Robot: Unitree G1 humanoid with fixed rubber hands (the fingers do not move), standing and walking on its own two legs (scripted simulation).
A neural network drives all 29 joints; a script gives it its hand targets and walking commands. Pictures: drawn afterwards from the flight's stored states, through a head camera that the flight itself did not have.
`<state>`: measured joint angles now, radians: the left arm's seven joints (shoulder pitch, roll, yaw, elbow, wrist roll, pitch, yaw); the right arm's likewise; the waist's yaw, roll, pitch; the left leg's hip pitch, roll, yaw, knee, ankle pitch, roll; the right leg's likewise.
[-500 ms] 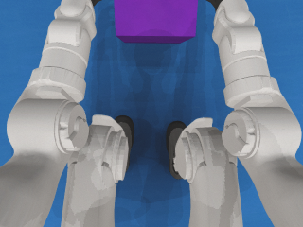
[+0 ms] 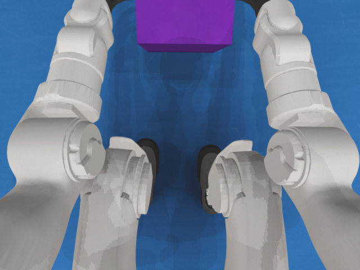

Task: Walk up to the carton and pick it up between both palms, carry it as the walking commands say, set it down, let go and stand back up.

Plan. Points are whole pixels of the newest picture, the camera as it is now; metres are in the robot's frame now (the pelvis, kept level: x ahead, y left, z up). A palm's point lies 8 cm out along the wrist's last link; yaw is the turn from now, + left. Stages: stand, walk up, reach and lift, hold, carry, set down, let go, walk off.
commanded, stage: set down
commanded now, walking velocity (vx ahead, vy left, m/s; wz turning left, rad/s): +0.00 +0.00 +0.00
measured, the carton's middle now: out of the picture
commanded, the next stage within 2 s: let go in 1.96 s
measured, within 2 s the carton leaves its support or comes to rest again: neither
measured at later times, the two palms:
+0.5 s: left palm (68, 4) +0.52 +0.19 -0.20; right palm (274, 9) +0.53 -0.14 -0.20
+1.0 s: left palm out of the picture +0.55 +0.19 -0.11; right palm out of the picture +0.55 -0.14 -0.10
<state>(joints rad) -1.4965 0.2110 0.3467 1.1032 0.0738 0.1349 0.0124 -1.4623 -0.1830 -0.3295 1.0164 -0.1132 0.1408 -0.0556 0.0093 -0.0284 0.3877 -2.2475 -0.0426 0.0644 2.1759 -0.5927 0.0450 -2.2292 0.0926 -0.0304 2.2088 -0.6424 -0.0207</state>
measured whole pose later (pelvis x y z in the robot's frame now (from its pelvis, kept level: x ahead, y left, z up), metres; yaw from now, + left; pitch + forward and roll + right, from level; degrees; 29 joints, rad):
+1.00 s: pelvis -0.02 +0.01 +0.02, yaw -1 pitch +27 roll -1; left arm -1.46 0.38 0.16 0.86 -0.14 0.28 0.13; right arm -1.44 -0.28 -0.15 0.79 0.11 0.29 -0.20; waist 0.01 -0.03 0.52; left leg -2.05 -0.04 0.05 2.17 -0.58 0.05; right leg -2.02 0.09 -0.04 2.18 -0.63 -0.01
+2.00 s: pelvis -0.02 +0.02 +0.26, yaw -1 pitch +23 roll -4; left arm -1.44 0.36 0.15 0.84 -0.11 0.38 0.12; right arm -1.42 -0.29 -0.20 0.80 0.11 0.37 -0.13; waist 0.01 -0.02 0.52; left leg -1.33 -0.05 -0.04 1.29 -0.36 0.04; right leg -1.28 0.10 -0.01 1.24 -0.37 0.00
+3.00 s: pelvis +0.09 +0.02 +0.38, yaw +0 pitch -2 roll -2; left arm 0.22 0.19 0.08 0.37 -0.04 0.12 0.00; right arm 0.14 -0.19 -0.11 0.46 0.08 0.11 0.08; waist 0.01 -0.02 0.13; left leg -0.31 -0.05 -0.05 0.67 -0.33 0.05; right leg -0.24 0.08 0.05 0.59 -0.32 -0.01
